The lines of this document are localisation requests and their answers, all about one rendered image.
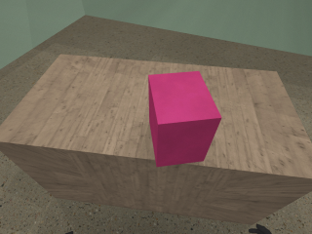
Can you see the pedestal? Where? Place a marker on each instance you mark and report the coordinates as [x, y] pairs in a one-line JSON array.
[[83, 133]]

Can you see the carton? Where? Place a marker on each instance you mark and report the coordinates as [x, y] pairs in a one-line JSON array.
[[183, 117]]

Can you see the right robot hand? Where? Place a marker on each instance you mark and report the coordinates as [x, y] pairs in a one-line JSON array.
[[260, 230]]

